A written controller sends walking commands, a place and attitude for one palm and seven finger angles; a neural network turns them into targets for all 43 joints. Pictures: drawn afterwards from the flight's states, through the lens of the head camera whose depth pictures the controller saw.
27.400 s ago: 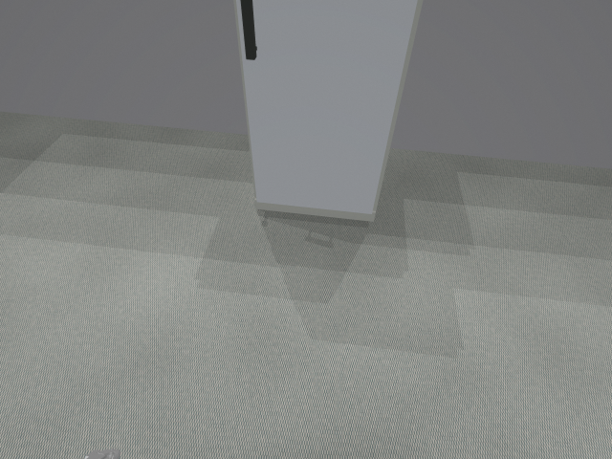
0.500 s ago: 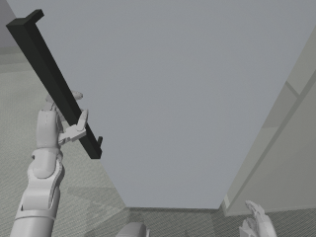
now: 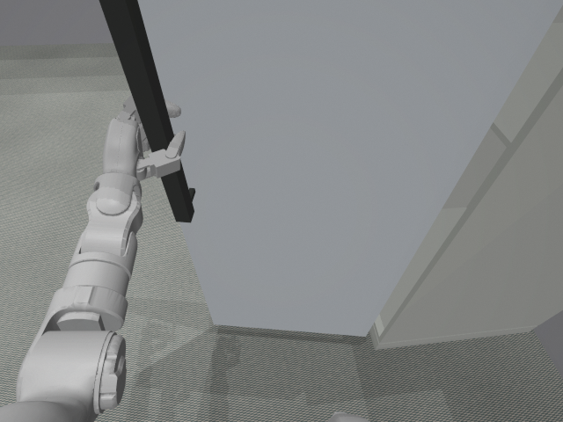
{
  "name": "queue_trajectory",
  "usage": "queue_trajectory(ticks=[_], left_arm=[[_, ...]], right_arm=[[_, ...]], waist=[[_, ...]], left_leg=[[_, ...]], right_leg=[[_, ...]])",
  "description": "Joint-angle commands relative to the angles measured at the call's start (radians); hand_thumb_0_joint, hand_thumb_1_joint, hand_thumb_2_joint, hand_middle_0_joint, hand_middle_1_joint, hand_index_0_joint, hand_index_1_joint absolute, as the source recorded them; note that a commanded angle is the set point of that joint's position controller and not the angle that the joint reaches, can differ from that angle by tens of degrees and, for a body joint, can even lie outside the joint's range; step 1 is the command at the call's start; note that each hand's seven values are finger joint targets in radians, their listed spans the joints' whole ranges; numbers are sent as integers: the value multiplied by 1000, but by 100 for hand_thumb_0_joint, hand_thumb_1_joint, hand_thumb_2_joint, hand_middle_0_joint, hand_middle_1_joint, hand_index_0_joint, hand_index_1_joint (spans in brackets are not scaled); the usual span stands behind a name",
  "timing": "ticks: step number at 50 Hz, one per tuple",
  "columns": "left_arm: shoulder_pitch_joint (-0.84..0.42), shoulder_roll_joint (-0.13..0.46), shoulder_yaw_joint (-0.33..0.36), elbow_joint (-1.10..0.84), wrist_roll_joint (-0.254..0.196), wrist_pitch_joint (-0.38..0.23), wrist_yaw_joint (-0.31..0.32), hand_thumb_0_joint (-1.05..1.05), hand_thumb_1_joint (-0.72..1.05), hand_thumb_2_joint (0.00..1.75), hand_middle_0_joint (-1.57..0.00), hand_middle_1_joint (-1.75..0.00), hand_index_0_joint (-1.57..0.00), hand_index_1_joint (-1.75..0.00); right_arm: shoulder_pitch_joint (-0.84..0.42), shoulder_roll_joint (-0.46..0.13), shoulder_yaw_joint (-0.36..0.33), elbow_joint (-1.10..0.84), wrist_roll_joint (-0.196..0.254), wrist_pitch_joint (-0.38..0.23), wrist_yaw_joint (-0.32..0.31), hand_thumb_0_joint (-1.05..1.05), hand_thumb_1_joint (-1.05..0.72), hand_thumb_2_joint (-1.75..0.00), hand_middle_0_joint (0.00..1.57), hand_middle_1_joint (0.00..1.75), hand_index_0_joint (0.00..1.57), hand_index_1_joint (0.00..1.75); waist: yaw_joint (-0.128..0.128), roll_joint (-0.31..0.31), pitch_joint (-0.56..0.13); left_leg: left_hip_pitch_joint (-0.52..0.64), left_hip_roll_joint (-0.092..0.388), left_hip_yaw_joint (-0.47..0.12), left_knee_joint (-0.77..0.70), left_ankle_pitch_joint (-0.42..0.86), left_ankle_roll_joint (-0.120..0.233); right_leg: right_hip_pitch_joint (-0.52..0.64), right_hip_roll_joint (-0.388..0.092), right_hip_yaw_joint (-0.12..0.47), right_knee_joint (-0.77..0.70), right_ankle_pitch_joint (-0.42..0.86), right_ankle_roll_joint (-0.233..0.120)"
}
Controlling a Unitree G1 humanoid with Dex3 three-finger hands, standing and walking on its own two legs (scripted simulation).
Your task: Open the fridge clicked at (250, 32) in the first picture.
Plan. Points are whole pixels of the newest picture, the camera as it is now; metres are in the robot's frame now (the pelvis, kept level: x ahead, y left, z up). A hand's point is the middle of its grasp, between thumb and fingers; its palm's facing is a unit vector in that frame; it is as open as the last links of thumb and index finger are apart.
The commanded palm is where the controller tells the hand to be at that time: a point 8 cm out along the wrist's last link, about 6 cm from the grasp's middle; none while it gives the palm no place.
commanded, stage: stop walking and hold the door back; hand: left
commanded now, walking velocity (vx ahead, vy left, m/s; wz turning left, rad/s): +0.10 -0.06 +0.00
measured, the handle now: (164, 119) +0.48 +0.18 +0.18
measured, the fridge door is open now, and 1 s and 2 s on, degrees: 79 78 79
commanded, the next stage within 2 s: loosen the grip on the handle in 0.74 s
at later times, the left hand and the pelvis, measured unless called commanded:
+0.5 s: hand (174, 146) +0.45 +0.17 +0.15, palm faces +0.09 -0.99 -0.15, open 6.3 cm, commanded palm +0.42 +0.23 +0.14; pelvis +0.01 +0.02 -0.01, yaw -4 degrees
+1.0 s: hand (167, 150) +0.44 +0.17 +0.16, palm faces +0.10 -0.99 -0.12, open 7.4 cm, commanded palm +0.41 +0.22 +0.15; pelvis +0.00 +0.01 -0.01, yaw -4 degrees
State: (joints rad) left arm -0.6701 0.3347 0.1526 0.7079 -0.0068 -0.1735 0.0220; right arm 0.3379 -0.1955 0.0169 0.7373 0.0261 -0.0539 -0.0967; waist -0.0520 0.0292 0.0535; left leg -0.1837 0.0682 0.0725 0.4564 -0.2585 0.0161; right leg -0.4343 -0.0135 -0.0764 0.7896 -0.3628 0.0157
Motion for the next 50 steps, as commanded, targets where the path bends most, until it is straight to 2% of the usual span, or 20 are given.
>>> queue_trajectory(ticks=[1, 3, 5, 6, 7, 10, 14, 16, 18, 19, 23, 26, 29, 41, 42, 43, 44, 45, 46, 50], left_arm=[[-490, 262, 79, -175, -12, -42, 18, 0, 90, 90, -45, -140, -45, -140], [-450, 349, 150, -159, -4, -43, 28, 0, 90, 90, -45, -140, -45, -140], [-335, 440, 237, -138, 4, -40, 40, 0, 90, 90, -45, -140, -45, -140], [-301, 449, 261, -132, 0, -27, 42, 0, 90, 90, -45, -140, -45, -140], [-332, 377, 196, -182, -16, -24, 33, 0, 90, 90, -45, -140, -45, -140], [-305, 469, 308, -173, -19, -40, 46, 0, 90, 90, -45, -140, -45, -140], [-359, 387, 230, -202, -19, -58, 41, 0, 90, 90, -45, -140, -45, -140], [-345, 327, 186, -238, -24, -71, 30, 0, 90, 90, -45, -140, -45, -140], [-336, 241, 128, -258, -39, -76, 21, 0, 90, 90, -45, -140, -45, -140], [-345, 296, 161, -278, -27, -79, 26, 0, 90, 90, -45, -140, -45, -140], [-266, 225, 110, -418, -23, -73, 20, 0, 90, 90, -45, -140, -45, -140], [-192, 262, 143, -443, -18, -50, 30, 0, 90, 90, -45, -140, -45, -140], [-173, 288, 169, -473, -39, -33, 44, 0, 90, 90, -45, -140, -45, -140], [-115, 282, 171, -423, -43, -38, 57, 0, 90, 90, -45, -140, -45, -140], [-897, 718, 424, -522, 82, -60, 28, 0, 90, 90, -45, -140, -45, -140], [-605, 284, 155, -39, 69, 29, -32, 0, 78, 84, -45, -140, -45, -140], [-376, 232, 235, -167, 11, 30, -60, 0, 66, 78, -45, -140, -45, -140], [-312, 238, 237, -181, -9, 16, -77, 0, 54, 73, -45, -140, -45, -140], [-303, 252, 249, -272, -50, -21, -61, 0, 42, 67, -45, -140, -45, -140], [-375, 173, 121, -208, -9, -130, 3, 0, -7, 43, -45, -140, -45, -140]], right_arm=[[-84, -204, -44, -125, 5, -44, -18, 0, -90, -90, 20, 30, 20, 30], [-92, -206, -50, -120, 6, -40, -20, 0, -90, -90, 20, 30, 20, 30], [-101, -175, -64, -137, 5, -33, -24, 0, -90, -90, 20, 30, 20, 30], [-71, -183, -75, -133, 14, -43, -15, 0, -90, -90, 20, 30, 20, 30], [-96, -176, -64, -137, 13, -47, -7, 0, -90, -90, 20, 30, 20, 30], [-142, -179, -38, -106, 0, -44, -22, 0, -90, -90, 20, 30, 20, 30], [-125, -183, -38, -110, -17, -51, -24, 0, -90, -90, 20, 30, 20, 30], [-136, -211, -55, -128, -13, -49, -18, 0, -90, -90, 20, 30, 20, 30], [-155, -204, -50, -159, -5, -50, -7, 0, -90, -90, 20, 30, 20, 30], [-151, -192, -50, -164, -13, -52, -7, 0, -90, -90, 20, 30, 20, 30], [-136, -193, -54, -183, -8, -55, 10, 0, -90, -90, 20, 30, 20, 30], [-138, -180, -47, -200, -7, -53, 5, 0, -90, -90, 20, 30, 20, 30], [-152, -166, -44, -202, 3, -39, -2, 0, -90, -90, 20, 30, 20, 30], [-175, -174, -39, -193, -5, -15, -19, 0, -90, -90, 20, 30, 20, 30], [-154, -180, -103, -210, -13, -50, 22, 0, -90, -90, 20, 30, 20, 30], [-138, -186, -78, -157, -28, -110, 34, 0, -90, -90, 20, 30, 20, 30], [-49, -199, -102, -161, 11, -115, 37, 0, -90, -90, 20, 30, 20, 30], [-66, -203, -90, -153, 6, -124, 45, 0, -90, -90, 20, 30, 20, 30], [-64, -195, -79, -155, -11, -115, 51, 0, -90, -90, 20, 30, 20, 30], [-93, -203, -71, -177, -9, -113, 57, 0, -90, -90, 20, 30, 20, 30]], waist=[[50, 163, -250], [60, 64, -305], [65, -227, -324], [68, -252, -337], [61, -272, -293], [60, -203, -230], [28, -153, -242], [35, 26, -222], [47, 220, -227], [50, 241, -215], [59, 134, -329], [34, 64, -360], [44, -138, -382], [53, -6, -310], [83, -215, -209], [-39, -185, -494], [18, -76, -588], [64, 250, -578], [71, 271, -539], [-8, -88, -245]], left_leg=[[60, 188, -144, -26, 228, 111], [-98, 138, -86, 147, 244, 66], [-427, -40, -5, 521, -176, -11], [-448, -28, -105, 629, -310, -16], [-435, -9, -140, 656, -296, -23], [-281, 12, -87, 479, -197, -23], [20, -35, 11, 143, 62, -33], [68, 53, -117, -18, 74, -6], [-27, 235, -401, -170, 83, 104], [-56, 273, -438, -186, 149, 136], [92, 177, -210, 55, 518, 78], [-24, 79, -86, 88, 385, 0], [-60, 35, -54, 132, 274, -27], [-2, 73, -97, 26, 299, 5], [-67, 39, -22, 109, 227, 24], [19, -62, -13, -25, 445, 17], [142, -44, -48, 57, 554, 0], [259, -39, -44, 74, 586, -41], [265, -39, -69, 66, 489, -50], [-31, -34, -64, 37, 24, 4]], right_leg=[[168, 29, -50, -233, 63, -5], [423, -15, 27, -350, 127, -40], [631, -322, 451, -416, 388, -204], [586, -387, 466, -440, 331, -244], [522, -371, 433, -443, 238, -232], [310, -282, 210, -429, 257, -172], [108, -178, 103, -412, 20, -101], [61, -91, 75, -300, -52, -52], [99, 40, 31, -71, -35, -4], [105, 18, 67, 5, -88, -1], [231, 7, 61, -296, 79, -10], [391, -95, 117, -325, 492, -32], [420, -156, 177, -305, 657, -58], [297, -76, 117, -357, 345, -18], [277, -91, 195, -450, 473, -7], [262, 22, 38, -218, 688, -66], [188, 22, 6, -219, 558, -48], [126, -1, 26, -246, 441, -56], [110, 13, 24, -281, 348, -49], [11, 26, 28, -313, 104, -38]])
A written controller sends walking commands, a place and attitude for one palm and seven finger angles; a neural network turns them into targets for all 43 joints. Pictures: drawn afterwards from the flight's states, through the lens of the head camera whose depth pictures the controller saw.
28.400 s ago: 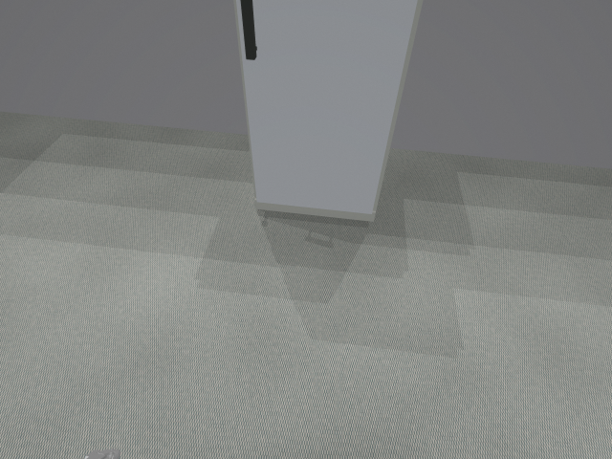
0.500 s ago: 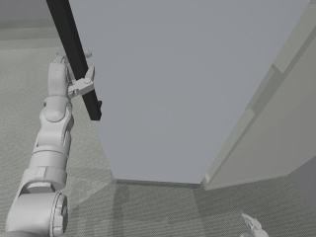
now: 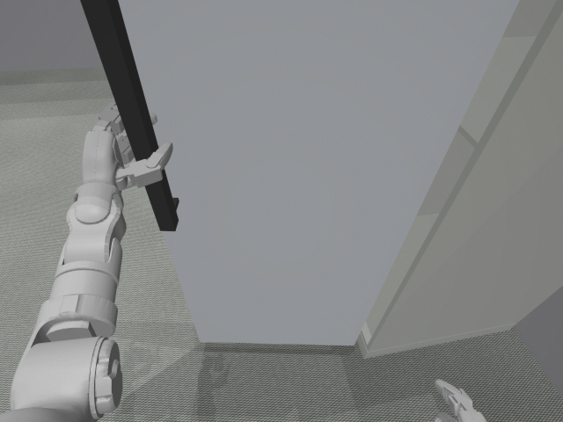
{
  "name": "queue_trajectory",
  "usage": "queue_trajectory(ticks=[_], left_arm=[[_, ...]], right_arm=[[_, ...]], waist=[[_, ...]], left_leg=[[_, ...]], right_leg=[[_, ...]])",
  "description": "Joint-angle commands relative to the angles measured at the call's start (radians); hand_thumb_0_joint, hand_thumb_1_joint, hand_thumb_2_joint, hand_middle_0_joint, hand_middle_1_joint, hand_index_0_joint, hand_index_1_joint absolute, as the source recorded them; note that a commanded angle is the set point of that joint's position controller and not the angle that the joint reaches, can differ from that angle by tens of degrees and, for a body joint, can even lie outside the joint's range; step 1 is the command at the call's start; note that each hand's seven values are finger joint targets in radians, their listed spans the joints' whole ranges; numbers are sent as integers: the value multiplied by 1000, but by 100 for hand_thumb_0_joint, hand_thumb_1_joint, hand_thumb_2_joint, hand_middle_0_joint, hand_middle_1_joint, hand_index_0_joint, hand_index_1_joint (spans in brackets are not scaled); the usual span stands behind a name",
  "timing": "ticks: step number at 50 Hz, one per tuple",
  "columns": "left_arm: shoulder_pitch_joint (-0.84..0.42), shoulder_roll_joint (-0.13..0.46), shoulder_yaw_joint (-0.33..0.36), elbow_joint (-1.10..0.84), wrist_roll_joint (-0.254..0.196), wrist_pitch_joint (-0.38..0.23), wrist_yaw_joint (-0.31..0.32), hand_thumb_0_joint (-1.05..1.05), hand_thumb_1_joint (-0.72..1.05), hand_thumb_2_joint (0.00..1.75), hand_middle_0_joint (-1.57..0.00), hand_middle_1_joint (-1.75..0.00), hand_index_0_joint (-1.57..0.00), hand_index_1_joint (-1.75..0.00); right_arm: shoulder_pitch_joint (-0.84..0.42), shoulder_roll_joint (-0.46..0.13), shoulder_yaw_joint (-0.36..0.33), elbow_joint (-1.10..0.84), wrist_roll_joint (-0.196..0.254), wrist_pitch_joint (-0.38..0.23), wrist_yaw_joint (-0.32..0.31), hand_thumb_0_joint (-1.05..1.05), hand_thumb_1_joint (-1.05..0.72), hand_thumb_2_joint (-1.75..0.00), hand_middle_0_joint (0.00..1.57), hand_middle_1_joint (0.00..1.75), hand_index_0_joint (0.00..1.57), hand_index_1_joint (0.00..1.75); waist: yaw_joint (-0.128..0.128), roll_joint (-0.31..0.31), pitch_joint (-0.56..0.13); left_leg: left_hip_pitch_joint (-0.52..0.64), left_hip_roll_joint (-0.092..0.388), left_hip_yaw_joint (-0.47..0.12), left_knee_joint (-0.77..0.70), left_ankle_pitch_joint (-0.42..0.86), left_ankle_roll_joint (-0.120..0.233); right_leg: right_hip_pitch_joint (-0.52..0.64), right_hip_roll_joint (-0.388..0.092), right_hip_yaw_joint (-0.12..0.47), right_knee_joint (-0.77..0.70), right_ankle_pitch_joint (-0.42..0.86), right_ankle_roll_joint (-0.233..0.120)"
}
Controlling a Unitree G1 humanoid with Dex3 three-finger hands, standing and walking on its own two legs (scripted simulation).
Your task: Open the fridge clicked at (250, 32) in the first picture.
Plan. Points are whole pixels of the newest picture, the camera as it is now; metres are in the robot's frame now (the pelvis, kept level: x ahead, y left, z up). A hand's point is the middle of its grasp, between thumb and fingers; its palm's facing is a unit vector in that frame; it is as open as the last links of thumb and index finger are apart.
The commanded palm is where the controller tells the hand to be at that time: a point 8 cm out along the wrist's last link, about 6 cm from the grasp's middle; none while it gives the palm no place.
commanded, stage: loosen the grip on the handle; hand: left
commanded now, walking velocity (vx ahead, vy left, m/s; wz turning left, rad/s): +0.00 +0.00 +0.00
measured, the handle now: (147, 127) +0.48 +0.21 +0.19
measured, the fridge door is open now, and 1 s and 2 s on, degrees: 78 79 79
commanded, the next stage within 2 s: slip the hand off the handle in 0.42 s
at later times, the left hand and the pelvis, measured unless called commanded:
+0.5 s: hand (153, 166) +0.42 +0.19 +0.16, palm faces +0.17 -0.97 -0.15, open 14.4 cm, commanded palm +0.39 +0.25 +0.16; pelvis +0.01 +0.00 -0.01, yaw +0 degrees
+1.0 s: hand (105, 166) +0.42 +0.26 +0.16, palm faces +0.21 -0.96 -0.16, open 14.7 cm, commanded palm +0.40 +0.31 +0.16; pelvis +0.03 +0.01 -0.01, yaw +1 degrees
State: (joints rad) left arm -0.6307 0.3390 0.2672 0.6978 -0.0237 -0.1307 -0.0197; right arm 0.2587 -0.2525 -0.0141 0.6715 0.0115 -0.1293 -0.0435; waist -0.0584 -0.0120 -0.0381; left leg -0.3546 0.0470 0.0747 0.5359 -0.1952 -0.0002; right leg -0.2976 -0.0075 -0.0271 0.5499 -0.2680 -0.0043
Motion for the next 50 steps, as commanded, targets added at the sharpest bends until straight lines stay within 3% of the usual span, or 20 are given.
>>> queue_trajectory(ticks=[1, 3, 4, 5, 6, 10, 11, 12, 13, 16, 19, 21, 23, 28, 32, 35, 37, 38, 45, 50], left_arm=[[-437, 167, -22, -198, 15, -198, 50, 0, -19, 37, -45, -140, -45, -140], [-518, 191, -38, -205, 26, -236, 56, 0, -43, 26, -44, -138, -44, -138], [-522, 212, -26, -179, 28, -243, 58, 0, -55, 20, -42, -137, -42, -137], [-528, 248, 1, -190, 28, -253, 59, 0, -55, 20, -41, -135, -41, -135], [-535, 217, -40, -183, 28, -254, 51, 0, -55, 20, -40, -133, -40, -133], [-549, 231, -15, -125, -15, -243, 40, 0, -55, 20, -34, -127, -34, -127], [-555, 243, -8, -137, -23, -242, 38, 0, -55, 20, -33, -125, -33, -125], [-456, 317, 64, -142, -17, -241, 35, 0, -55, 20, -32, -123, -32, -123], [-437, 297, 46, -184, -21, -241, 29, 0, -55, 20, -30, -122, -30, -122], [-410, 237, 9, -186, -43, -231, 16, 0, -55, 20, -26, -117, -26, -117], [-423, 234, 13, -239, -50, -221, 14, 0, -55, 20, -25, -115, -25, -115], [-365, 248, 43, -260, -52, -209, 19, 0, -55, 20, -25, -115, -25, -115], [-378, 221, 22, -268, -54, -192, 21, 0, -55, 20, -25, -115, -25, -115], [-317, 291, 88, -282, -36, -168, 29, 0, -55, 20, -25, -115, -25, -115], [-346, 280, 73, -299, -41, -161, 11, 0, -55, 20, -25, -115, -25, -115], [-318, 300, 95, -305, -48, -164, -6, 0, -55, 20, -25, -115, -25, -115], [-311, 319, 114, -288, -58, -164, -26, 0, -55, 20, -25, -115, -25, -115], [-316, 324, 115, -303, -59, -168, -38, 0, -55, 20, -25, -115, -25, -115], [-348, 275, 52, -327, -85, -179, -111, 0, -55, 20, -25, -115, -25, -115], [-350, 354, 122, -266, -101, -171, -134, 0, -55, 20, -25, -115, -25, -115]], right_arm=[[-22, -150, -39, -120, 8, -40, 5, 0, -90, -90, 20, 30, 20, 30], [-25, -148, -37, -118, 12, -44, 0, 0, -90, -90, 20, 30, 20, 30], [-18, -150, -37, -113, 13, -47, -4, 0, -90, -90, 20, 30, 20, 30], [-14, -156, -37, -109, 16, -46, -6, 0, -90, -90, 20, 30, 20, 30], [-13, -150, -35, -112, 19, -47, -8, 0, -90, -90, 20, 30, 20, 30], [8, -159, -31, -83, 23, -55, -22, 0, -90, -90, 20, 30, 20, 30], [9, -157, -30, -82, 22, -57, -24, 0, -90, -90, 20, 30, 20, 30], [12, -157, -34, -86, 19, -54, -25, 0, -90, -90, 20, 30, 20, 30], [2, -153, -28, -98, 16, -50, -25, 0, -90, -90, 20, 30, 20, 30], [11, -148, -28, -92, 21, -49, -25, 0, -90, -90, 20, 30, 20, 30], [23, -146, -29, -87, 17, -45, -26, 0, -90, -90, 20, 30, 20, 30], [31, -147, -32, -87, 15, -42, -25, 0, -90, -90, 20, 30, 20, 30], [28, -140, -29, -88, 16, -38, -25, 0, -90, -90, 20, 30, 20, 30], [29, -142, -26, -96, 13, -18, -29, 0, -90, -90, 20, 30, 20, 30], [17, -137, -21, -107, 17, -7, -35, 0, -90, -90, 20, 30, 20, 30], [19, -138, -20, -114, 15, -2, -38, 0, -90, -90, 20, 30, 20, 30], [24, -142, -22, -113, 18, 3, -38, 0, -90, -90, 20, 30, 20, 30], [22, -140, -22, -116, 18, 4, -39, 0, -90, -90, 20, 30, 20, 30], [41, -146, -26, -117, 24, -1, -42, 0, -90, -90, 20, 30, 20, 30], [58, -159, -24, -102, 23, 1, -48, 0, -90, -90, 20, 30, 20, 30]], waist=[[-3, -42, -158], [-9, 18, -184], [-6, 8, -186], [1, 43, -200], [-4, 53, -207], [-10, -5, -206], [-1, 5, -230], [39, 2, -254], [41, 19, -278], [23, -15, -220], [21, 22, -249], [36, 17, -288], [26, 18, -257], [44, 2, -285], [35, 29, -271], [46, 60, -291], [41, 19, -291], [42, 39, -299], [15, 101, -304], [27, 75, -292]], left_leg=[[123, -18, -59, -45, -103, 24], [112, -28, -54, -41, -197, 27], [99, -30, -55, -37, -217, 29], [101, -31, -57, -36, -224, 29], [99, -34, -53, -36, -233, 29], [74, -40, -53, -21, -225, 35], [68, -42, -48, -15, -207, 37], [61, -41, -43, -15, -170, 37], [67, -44, -38, -16, -127, 40], [70, -36, -40, -8, -88, 42], [100, -37, -42, -1, -29, 39], [116, -37, -43, 7, 31, 39], [110, -39, -41, 11, 32, 38], [109, -37, -43, 16, 91, 38], [127, -35, -48, 17, 99, 36], [140, -37, -51, 28, 146, 36], [130, -35, -51, 31, 150, 36], [134, -36, -49, 34, 161, 37], [194, -30, -80, 52, 192, 32], [151, -35, -87, 55, 162, 33]], right_leg=[[-142, 18, -9, -72, -44, -15], [-166, 16, 10, -66, -113, -16], [-168, 16, 17, -69, -136, -16], [-159, 13, 24, -67, -139, -18], [-157, 13, 28, -70, -148, -17], [-150, 14, 38, -91, -168, -11], [-131, 12, 46, -89, -159, -8], [-82, 9, 51, -87, -139, -13], [-58, 9, 47, -78, -94, -13], [-82, 16, 35, -87, -47, -8], [-75, 19, 25, -68, 24, -9], [-50, 21, 20, -52, 93, -10], [-65, 20, 17, -53, 107, -5], [-29, 19, 12, -35, 171, -8], [-48, 21, 7, -34, 173, -10], [-36, 25, 4, -23, 212, -16], [-30, 25, 6, -22, 230, -11], [-27, 24, 8, -19, 243, -12], [-97, 35, -7, -10, 216, -20], [-94, 33, -7, -9, 201, -20]])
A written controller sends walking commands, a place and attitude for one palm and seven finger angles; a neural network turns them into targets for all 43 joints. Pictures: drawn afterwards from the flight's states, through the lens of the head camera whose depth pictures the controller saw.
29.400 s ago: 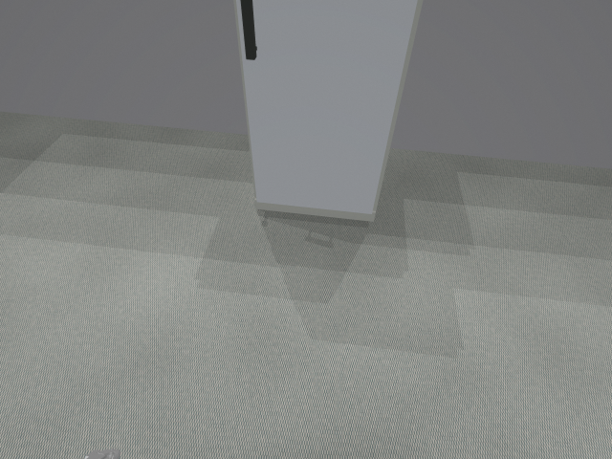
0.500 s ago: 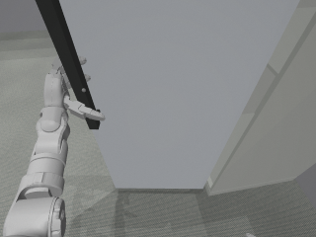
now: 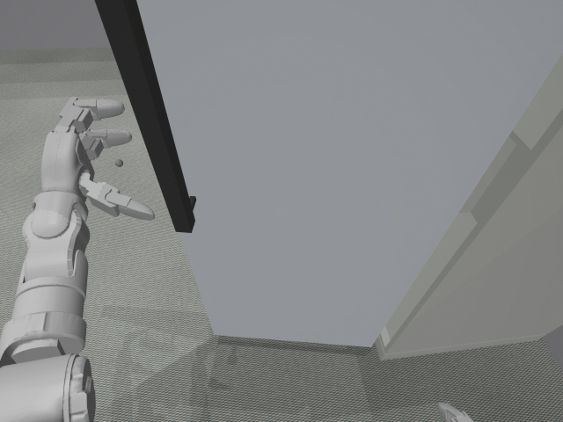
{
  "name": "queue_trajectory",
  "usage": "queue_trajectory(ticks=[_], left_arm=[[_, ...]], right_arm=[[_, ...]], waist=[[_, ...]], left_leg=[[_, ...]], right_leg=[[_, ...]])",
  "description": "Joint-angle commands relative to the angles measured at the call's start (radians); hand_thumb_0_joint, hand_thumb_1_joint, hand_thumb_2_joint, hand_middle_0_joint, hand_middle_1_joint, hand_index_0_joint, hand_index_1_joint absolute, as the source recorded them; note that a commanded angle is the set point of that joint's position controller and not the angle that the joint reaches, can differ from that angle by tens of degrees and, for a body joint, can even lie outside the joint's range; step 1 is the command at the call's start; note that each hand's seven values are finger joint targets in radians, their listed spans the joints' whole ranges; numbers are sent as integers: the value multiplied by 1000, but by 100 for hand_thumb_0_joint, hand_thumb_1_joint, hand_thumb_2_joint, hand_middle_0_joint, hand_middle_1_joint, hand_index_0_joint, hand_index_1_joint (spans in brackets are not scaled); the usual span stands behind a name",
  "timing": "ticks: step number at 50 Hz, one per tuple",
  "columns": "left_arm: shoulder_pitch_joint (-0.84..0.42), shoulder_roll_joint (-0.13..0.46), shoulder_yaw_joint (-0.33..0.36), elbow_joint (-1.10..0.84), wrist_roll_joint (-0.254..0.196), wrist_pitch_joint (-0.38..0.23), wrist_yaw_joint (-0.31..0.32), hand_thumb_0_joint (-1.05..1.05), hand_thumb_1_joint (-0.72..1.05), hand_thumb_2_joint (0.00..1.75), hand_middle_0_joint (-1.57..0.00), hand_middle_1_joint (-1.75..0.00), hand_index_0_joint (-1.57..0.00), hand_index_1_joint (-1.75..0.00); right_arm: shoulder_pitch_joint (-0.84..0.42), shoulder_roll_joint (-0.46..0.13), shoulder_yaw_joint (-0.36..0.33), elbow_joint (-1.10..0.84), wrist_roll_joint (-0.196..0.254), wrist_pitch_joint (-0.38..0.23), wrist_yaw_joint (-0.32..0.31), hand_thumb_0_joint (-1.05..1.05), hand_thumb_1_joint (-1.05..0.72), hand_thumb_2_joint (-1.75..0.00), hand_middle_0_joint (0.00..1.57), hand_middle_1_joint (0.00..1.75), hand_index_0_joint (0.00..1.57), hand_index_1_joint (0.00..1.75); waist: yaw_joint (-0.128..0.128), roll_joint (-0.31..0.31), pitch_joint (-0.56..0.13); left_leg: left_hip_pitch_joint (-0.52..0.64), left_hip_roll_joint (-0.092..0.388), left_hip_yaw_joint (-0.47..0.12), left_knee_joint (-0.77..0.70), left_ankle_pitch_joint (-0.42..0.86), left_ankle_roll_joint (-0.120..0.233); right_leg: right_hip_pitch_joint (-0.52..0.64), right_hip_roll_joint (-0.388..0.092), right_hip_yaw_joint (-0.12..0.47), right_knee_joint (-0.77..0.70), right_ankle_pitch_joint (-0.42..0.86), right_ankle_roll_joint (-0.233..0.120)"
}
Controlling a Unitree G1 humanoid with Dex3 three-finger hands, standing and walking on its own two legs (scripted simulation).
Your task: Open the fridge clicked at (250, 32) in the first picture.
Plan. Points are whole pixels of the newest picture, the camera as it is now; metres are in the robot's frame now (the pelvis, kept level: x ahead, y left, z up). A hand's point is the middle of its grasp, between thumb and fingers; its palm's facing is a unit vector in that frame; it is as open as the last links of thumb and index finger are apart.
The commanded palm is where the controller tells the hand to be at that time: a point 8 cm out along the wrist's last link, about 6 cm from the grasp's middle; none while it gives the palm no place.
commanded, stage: slip the hand off the handle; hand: left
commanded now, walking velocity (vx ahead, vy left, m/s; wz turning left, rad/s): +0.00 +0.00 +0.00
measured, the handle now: (163, 124) +0.45 +0.19 +0.20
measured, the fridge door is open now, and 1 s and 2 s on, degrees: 79 79 79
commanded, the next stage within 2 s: draw the hand back to the body in 0.80 s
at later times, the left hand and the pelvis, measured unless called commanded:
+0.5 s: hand (88, 200) +0.34 +0.26 +0.16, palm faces +0.21 -0.97 -0.14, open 14.7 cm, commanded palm +0.30 +0.30 +0.17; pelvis +0.00 +0.00 +0.00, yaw -1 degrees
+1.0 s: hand (59, 240) +0.28 +0.27 +0.16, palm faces +0.15 -0.99 -0.06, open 14.7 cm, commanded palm +0.24 +0.31 +0.17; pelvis -0.02 -0.01 +0.00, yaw +1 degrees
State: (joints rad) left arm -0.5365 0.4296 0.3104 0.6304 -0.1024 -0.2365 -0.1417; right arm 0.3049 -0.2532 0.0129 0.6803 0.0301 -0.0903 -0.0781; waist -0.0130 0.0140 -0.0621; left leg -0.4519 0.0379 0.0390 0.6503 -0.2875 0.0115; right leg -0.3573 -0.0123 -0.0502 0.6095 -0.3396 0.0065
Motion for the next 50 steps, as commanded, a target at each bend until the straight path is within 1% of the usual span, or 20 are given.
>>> queue_trajectory(ticks=[1, 4, 5, 6, 8, 10, 14, 15, 16, 23, 25, 26, 32, 34, 35, 37, 38, 46, 47, 50], left_arm=[[-444, 298, 105, -170, -17, -61, -15, 0, -55, 20, -25, -115, -25, -115], [-480, 313, 104, -167, -14, -73, -33, 0, -55, 20, -25, -115, -25, -115], [-459, 335, 131, -173, -18, -84, -36, 0, -55, 20, -25, -115, -25, -115], [-432, 310, 116, -196, -21, -90, -44, 0, -55, 20, -25, -115, -25, -115], [-347, 264, 96, -222, -42, -90, -61, 0, -55, 20, -25, -115, -25, -115], [-249, 261, 114, -242, -61, -83, -69, 0, -55, 20, -25, -115, -25, -115], [-179, 262, 129, -345, -74, -38, -65, 0, -55, 20, -25, -115, -25, -115], [-177, 254, 130, -389, -80, -38, -56, 0, -55, 20, -25, -115, -25, -115], [-158, 290, 168, -441, -81, -36, -46, 0, -55, 20, -25, -115, -25, -115], [-67, 266, 164, -531, -93, -13, -43, 0, -55, 20, -25, -115, -25, -115], [-92, 209, 104, -570, -98, -8, -52, 0, -55, 20, -25, -115, -25, -115], [-71, 239, 132, -552, -101, -2, -54, 0, -55, 20, -25, -115, -25, -115], [-3, 175, 77, -572, -121, 13, -79, 0, -55, 20, -25, -115, -25, -115], [-18, 184, 80, -581, -121, 21, -80, 0, -55, 20, -25, -115, -25, -115], [-9, 198, 97, -574, -125, 23, -77, 0, -55, 20, -25, -115, -25, -115], [26, 222, 131, -596, -122, 26, -71, 0, -55, 20, -25, -115, -25, -115], [48, 193, 108, -606, -124, 28, -74, 0, -55, 20, -25, -115, -25, -115], [36, 248, 163, -605, -142, 21, -94, 0, -55, 20, -25, -115, -25, -115], [72, 227, 128, -482, -239, 127, -202, 0, -55, 20, -25, -115, -25, -115], [1, 323, 177, -548, -284, 262, -336, 0, -55, 20, -25, -115, -25, -115]], right_arm=[[14, -161, -50, -108, 4, -35, -14, 0, -90, -90, 20, 30, 20, 30], [17, -160, -48, -113, 3, -33, -15, 0, -90, -90, 20, 30, 20, 30], [28, -162, -51, -117, 1, -33, -15, 0, -90, -90, 20, 30, 20, 30], [25, -158, -53, -125, 2, -35, -10, 0, -90, -90, 20, 30, 20, 30], [20, -155, -55, -141, 5, -37, -4, 0, -90, -90, 20, 30, 20, 30], [18, -157, -57, -157, 6, -38, -1, 0, -90, -90, 20, 30, 20, 30], [-14, -154, -53, -179, 13, -39, 3, 0, -90, -90, 20, 30, 20, 30], [-16, -151, -53, -185, 11, -44, 0, 0, -90, -90, 20, 30, 20, 30], [-26, -153, -55, -190, 8, -47, 3, 0, -90, -90, 20, 30, 20, 30], [-78, -143, -40, -187, 11, -62, -12, 0, -90, -90, 20, 30, 20, 30], [-95, -134, -34, -193, 14, -75, -20, 0, -90, -90, 20, 30, 20, 30], [-96, -138, -35, -186, 14, -80, -24, 0, -90, -90, 20, 30, 20, 30], [-131, -132, -21, -193, 17, -109, -33, 0, -90, -90, 20, 30, 20, 30], [-141, -131, -16, -191, 18, -115, -38, 0, -90, -90, 20, 30, 20, 30], [-139, -134, -14, -187, 15, -117, -40, 0, -90, -90, 20, 30, 20, 30], [-152, -129, -12, -193, 13, -121, -40, 0, -90, -90, 20, 30, 20, 30], [-159, -124, -7, -199, 13, -124, -37, 0, -90, -90, 20, 30, 20, 30], [-166, -127, -5, -180, 11, -140, -50, 0, -90, -90, 20, 30, 20, 30], [-183, -149, 7, -189, 36, -148, -61, 0, -90, -90, 20, 30, 20, 30], [-207, -144, 22, -220, 50, -168, -90, 0, -90, -90, 20, 30, 20, 30]], waist=[[-21, 31, -264], [-23, 69, -273], [-10, 56, -301], [-4, 97, -335], [4, 90, -327], [22, 42, -319], [29, 62, -272], [31, 45, -272], [45, 63, -307], [33, 66, -220], [18, 96, -205], [24, 76, -201], [35, 61, -170], [31, 53, -154], [35, 30, -148], [52, 52, -170], [54, 53, -161], [45, 45, -144], [34, 67, -183], [53, 80, -185]], left_leg=[[234, -25, -53, -62, 240, 21], [232, -26, -52, -60, 234, 20], [229, -26, -51, -51, 250, 22], [259, -26, -49, -47, 281, 19], [271, -22, -50, -45, 301, 15], [243, -21, -48, -45, 323, 21], [222, -20, -44, -61, 282, 18], [219, -23, -44, -60, 289, 22], [230, -24, -43, -62, 284, 21], [211, -24, -39, -79, 201, 18], [227, -28, -41, -81, 168, 21], [223, -26, -47, -84, 151, 19], [226, -28, -62, -104, 92, 15], [220, -29, -63, -109, 61, 16], [212, -29, -64, -110, 57, 18], [215, -31, -61, -115, 73, 15], [218, -33, -61, -118, 74, 15], [199, -36, -46, -107, 76, 18], [221, -34, -45, -130, 50, 22], [244, -39, -57, -134, 102, 28]], right_leg=[[-38, 37, 18, -69, 267, -29], [-48, 37, 19, -62, 255, -30], [-25, 39, 20, -55, 268, -31], [-28, 40, 20, -47, 290, -32], [-34, 44, 13, -43, 297, -32], [0, 49, 7, -36, 319, -33], [-8, 46, 8, -39, 298, -30], [11, 47, 4, -39, 302, -31], [19, 47, 11, -38, 303, -29], [1, 47, 11, -57, 239, -28], [-15, 46, 10, -69, 201, -29], [-19, 46, 13, -74, 186, -28], [-22, 39, 7, -88, 130, -29], [-29, 36, 10, -98, 105, -27], [-20, 36, 11, -102, 100, -26], [7, 32, 13, -100, 110, -29], [6, 32, 11, -101, 112, -28], [18, 24, 30, -117, 119, -20], [92, 12, 45, -138, 136, -25], [121, 7, 58, -159, 186, -21]])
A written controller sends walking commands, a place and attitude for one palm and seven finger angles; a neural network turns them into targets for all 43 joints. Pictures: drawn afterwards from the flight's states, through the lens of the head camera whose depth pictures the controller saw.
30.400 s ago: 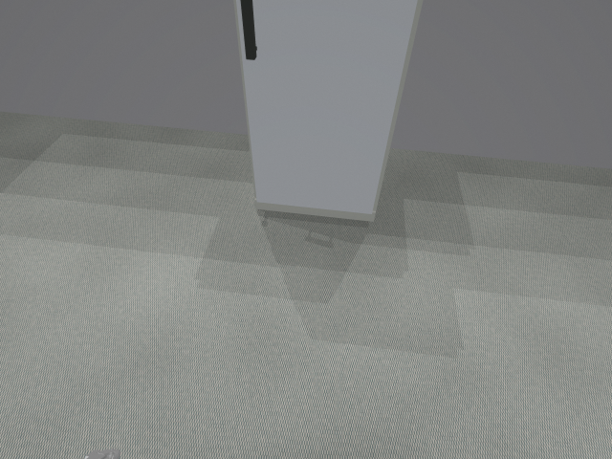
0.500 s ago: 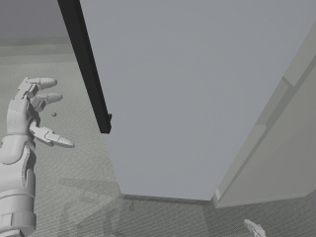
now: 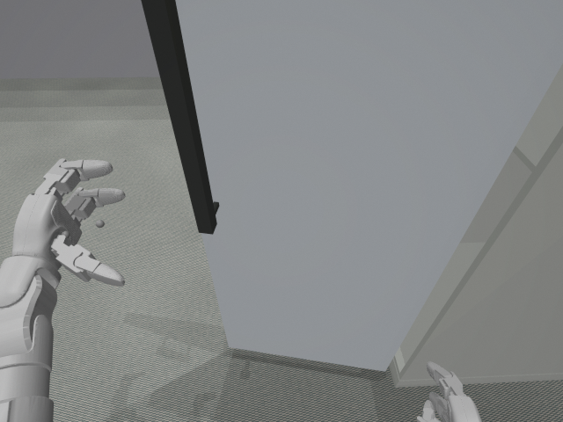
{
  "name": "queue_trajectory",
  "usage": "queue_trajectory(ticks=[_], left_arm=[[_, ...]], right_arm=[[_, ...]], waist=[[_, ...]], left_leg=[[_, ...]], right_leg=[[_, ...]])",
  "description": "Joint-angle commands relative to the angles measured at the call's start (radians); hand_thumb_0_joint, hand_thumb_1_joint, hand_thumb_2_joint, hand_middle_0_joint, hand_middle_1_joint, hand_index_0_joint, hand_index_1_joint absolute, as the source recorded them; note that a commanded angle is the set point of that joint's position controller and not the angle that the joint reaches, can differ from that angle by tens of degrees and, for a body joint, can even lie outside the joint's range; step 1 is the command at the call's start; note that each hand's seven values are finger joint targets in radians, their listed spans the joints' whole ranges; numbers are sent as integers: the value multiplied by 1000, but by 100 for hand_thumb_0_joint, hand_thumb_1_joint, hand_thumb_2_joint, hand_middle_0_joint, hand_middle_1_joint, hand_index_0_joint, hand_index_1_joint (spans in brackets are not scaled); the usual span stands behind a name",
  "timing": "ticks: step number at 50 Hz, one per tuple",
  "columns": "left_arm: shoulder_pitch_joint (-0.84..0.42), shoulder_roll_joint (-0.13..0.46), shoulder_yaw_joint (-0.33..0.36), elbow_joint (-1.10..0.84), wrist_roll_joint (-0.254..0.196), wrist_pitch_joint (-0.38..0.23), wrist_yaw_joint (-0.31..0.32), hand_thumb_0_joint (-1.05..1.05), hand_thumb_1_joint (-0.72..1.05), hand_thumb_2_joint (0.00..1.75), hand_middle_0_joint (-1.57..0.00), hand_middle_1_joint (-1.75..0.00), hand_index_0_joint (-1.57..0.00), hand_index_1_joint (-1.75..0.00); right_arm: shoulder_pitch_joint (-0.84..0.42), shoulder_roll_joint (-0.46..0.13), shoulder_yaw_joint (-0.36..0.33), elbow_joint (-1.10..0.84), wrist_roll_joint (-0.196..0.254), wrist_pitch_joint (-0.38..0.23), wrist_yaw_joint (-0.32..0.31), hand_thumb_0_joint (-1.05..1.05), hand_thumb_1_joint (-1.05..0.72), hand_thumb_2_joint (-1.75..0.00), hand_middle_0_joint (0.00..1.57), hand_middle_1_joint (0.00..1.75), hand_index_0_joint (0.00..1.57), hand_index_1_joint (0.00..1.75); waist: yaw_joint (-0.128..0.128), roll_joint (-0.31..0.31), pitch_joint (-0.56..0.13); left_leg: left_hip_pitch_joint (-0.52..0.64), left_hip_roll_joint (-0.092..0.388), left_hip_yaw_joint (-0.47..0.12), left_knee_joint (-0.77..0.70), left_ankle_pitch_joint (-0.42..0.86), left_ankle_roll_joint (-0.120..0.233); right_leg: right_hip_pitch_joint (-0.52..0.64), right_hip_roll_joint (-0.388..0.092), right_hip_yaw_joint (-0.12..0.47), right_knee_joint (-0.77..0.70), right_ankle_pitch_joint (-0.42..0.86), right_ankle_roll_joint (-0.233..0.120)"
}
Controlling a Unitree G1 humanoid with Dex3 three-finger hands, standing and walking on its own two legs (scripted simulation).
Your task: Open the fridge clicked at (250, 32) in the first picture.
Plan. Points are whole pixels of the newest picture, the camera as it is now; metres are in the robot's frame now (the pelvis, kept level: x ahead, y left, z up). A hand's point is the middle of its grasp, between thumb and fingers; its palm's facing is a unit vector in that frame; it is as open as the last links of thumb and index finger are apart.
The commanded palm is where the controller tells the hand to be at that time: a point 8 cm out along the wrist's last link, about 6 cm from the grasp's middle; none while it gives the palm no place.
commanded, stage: draw the hand back to the body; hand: left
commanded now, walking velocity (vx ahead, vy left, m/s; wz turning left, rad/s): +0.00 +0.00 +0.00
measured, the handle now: (194, 132) +0.47 +0.19 +0.20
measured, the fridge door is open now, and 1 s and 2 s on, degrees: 79 79 79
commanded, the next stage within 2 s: step back with the hand held close in 1.50 s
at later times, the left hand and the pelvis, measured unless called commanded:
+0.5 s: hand (76, 246) +0.25 +0.27 +0.17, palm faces +0.20 -0.96 -0.17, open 14.3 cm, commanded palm +0.21 +0.31 +0.18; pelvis +0.00 +0.01 +0.01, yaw +0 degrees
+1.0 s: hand (65, 258) +0.24 +0.28 +0.17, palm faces +0.44 -0.83 -0.34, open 10.0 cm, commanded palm +0.18 +0.31 +0.19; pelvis +0.03 +0.01 +0.02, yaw -2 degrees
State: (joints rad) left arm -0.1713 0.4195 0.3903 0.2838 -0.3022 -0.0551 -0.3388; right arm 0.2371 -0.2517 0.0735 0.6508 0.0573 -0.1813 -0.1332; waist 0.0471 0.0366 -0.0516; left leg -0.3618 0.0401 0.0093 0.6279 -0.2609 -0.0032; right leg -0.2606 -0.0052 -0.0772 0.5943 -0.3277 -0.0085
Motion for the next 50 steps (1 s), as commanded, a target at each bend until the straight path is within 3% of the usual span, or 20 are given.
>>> queue_trajectory(ticks=[1, 3, 5, 6, 7, 10, 13, 16, 21, 22, 23, 24, 25, 29, 35, 39, 41, 43, 45, 50], left_arm=[[-354, 347, 102, -224, -83, 105, -158, 0, -55, 20, -25, -115, -25, -115], [-323, 317, 100, -295, -86, 102, -149, 0, -55, 20, -25, -115, -25, -115], [-206, 310, 142, -306, -103, 86, -123, 0, -55, 20, -25, -115, -25, -115], [-175, 279, 130, -310, -107, 86, -117, 0, -55, 20, -25, -115, -25, -115], [-152, 252, 116, -317, -109, 91, -111, 0, -55, 20, -25, -115, -25, -115], [-80, 249, 124, -329, -97, 128, -95, 0, -55, 20, -25, -115, -25, -115], [-97, 264, 131, -415, -82, 159, -75, 0, -55, 20, -25, -115, -25, -115], [-109, 279, 150, -503, -81, 151, -57, 0, -55, 20, -25, -115, -25, -115], [-69, 245, 130, -542, -88, 136, -67, 0, -37, 29, -24, -104, -24, -104], [-98, 298, 122, -650, 75, 43, 134, 0, -33, 31, -24, -102, -24, -102], [36, 158, 53, -555, 87, 26, 218, 0, -30, 32, -24, -100, -24, -100], [96, 119, 26, -559, 112, 15, 272, 0, -26, 34, -24, -98, -24, -98], [127, 127, 30, -588, 130, -2, 311, 0, -22, 36, -24, -96, -24, -96], [151, 154, 52, -688, 184, -54, 402, 0, -8, 43, -23, -87, -23, -87], [200, 156, 52, -725, 220, -74, 449, 0, 14, 53, -23, -75, -23, -75], [254, 122, 33, -744, 226, -80, 452, 0, 28, 60, -22, -66, -22, -66], [323, 116, 41, -717, 224, -74, 450, 0, 36, 64, -22, -62, -22, -62], [324, 122, 45, -760, 226, -78, 448, 0, 43, 67, -22, -58, -22, -58], [379, 131, 63, -765, 227, -80, 448, 0, 50, 71, -21, -53, -21, -53], [457, 137, 84, -813, 226, -74, 446, 0, 68, 80, -21, -43, -21, -43]], right_arm=[[-136, -144, -35, -198, 22, -83, -32, 0, -90, -90, 20, 30, 20, 30], [-129, -130, -37, -212, 17, -97, -17, 0, -90, -90, 20, 30, 20, 30], [-119, -132, -42, -218, 13, -110, 2, 0, -90, -90, 20, 30, 20, 30], [-118, -130, -42, -218, 15, -113, 9, 0, -90, -90, 20, 30, 20, 30], [-116, -129, -45, -219, 17, -115, 15, 0, -90, -90, 20, 30, 20, 30], [-121, -137, -52, -223, 19, -116, 23, 0, -90, -90, 20, 30, 20, 30], [-131, -136, -50, -230, 19, -112, 19, 0, -90, -90, 20, 30, 20, 30], [-141, -129, -45, -229, 13, -114, 12, 0, -90, -90, 20, 30, 20, 30], [-145, -123, -39, -210, 9, -125, 2, 0, -90, -90, 20, 30, 20, 30], [-160, -109, -41, -187, -42, -127, 18, 0, -90, -90, 20, 30, 20, 30], [-160, -109, -41, -165, -47, -128, 20, 0, -90, -90, 20, 30, 20, 30], [-159, -105, -44, -158, -46, -118, 22, 0, -90, -90, 20, 30, 20, 30], [-161, -113, -53, -151, -47, -111, 24, 0, -90, -90, 20, 30, 20, 30], [-160, -104, -59, -143, -59, -81, 23, 0, -90, -90, 20, 30, 20, 30], [-177, -102, -66, -126, -70, -57, 16, 0, -90, -90, 20, 30, 20, 30], [-182, -91, -66, -131, -70, -42, 22, 0, -90, -90, 20, 30, 20, 30], [-182, -91, -69, -134, -71, -33, 24, 0, -90, -90, 20, 30, 20, 30], [-186, -90, -72, -139, -71, -25, 29, 0, -90, -90, 20, 30, 20, 30], [-185, -94, -78, -142, -74, -21, 31, 0, -90, -90, 20, 30, 20, 30], [-182, -88, -82, -154, -76, -7, 38, 0, -90, -90, 20, 30, 20, 30]], waist=[[-2, 60, -182], [0, 72, -169], [19, 14, -166], [14, 24, -152], [14, 14, -141], [24, 8, -101], [18, 24, -107], [15, 61, -122], [9, 69, -109], [20, 58, 17], [2, 57, 60], [8, 33, 53], [14, 10, 21], [20, 54, -73], [25, 29, -52], [28, 62, -30], [33, 12, -14], [33, 36, -16], [40, 3, -17], [42, 24, -14]], left_leg=[[156, -43, -37, -117, 91, 43], [186, -43, -42, -121, 113, 39], [179, -40, -41, -122, 125, 35], [178, -39, -35, -126, 124, 34], [177, -38, -35, -132, 113, 33], [165, -36, -27, -139, 89, 34], [174, -38, -29, -151, 83, 36], [200, -39, -28, -153, 86, 36], [226, -37, -32, -162, 102, 34], [186, -54, -27, -179, 69, 31], [186, -43, -34, -198, 17, 22], [194, -33, -40, -219, -20, 23], [211, -31, -34, -227, -6, 29], [266, -28, -14, -244, 67, 32], [302, -28, -7, -263, 132, 37], [311, -26, -9, -278, 166, 30], [306, -23, 0, -279, 190, 34], [314, -24, 1, -281, 195, 31], [311, -22, 1, -280, 217, 31], [319, -23, 13, -267, 274, 31]], right_leg=[[18, 1, 79, -146, 185, -6], [-4, 12, 64, -146, 192, -9], [16, 17, 55, -147, 198, -9], [5, 16, 52, -143, 205, -8], [-1, 18, 43, -142, 195, -7], [-15, 19, 44, -154, 160, -3], [-13, 19, 39, -157, 144, -2], [-1, 20, 45, -169, 137, -5], [10, 26, 36, -176, 164, -4], [-55, 19, 65, -255, 98, 0], [-64, 11, 44, -245, 60, -3], [-46, 6, 40, -238, 43, -1], [-15, 8, 44, -248, 57, -2], [74, -3, 47, -231, 115, -5], [106, 1, 45, -259, 163, -4], [126, 0, 41, -253, 190, -6], [136, 0, 38, -260, 216, -2], [138, 1, 41, -262, 218, -3], [153, 3, 36, -266, 239, -3], [165, 0, 37, -267, 301, -2]])
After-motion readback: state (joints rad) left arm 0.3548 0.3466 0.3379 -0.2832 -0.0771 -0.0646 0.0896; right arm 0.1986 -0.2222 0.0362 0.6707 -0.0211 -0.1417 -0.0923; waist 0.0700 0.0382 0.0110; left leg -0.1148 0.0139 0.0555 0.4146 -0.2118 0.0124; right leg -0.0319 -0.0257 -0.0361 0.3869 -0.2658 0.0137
